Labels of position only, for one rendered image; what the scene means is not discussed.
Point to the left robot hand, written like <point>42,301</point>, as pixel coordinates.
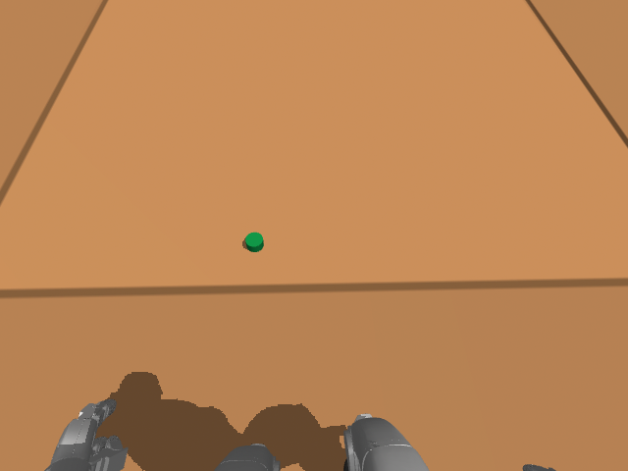
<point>78,439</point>

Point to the tin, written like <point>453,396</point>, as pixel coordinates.
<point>254,242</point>

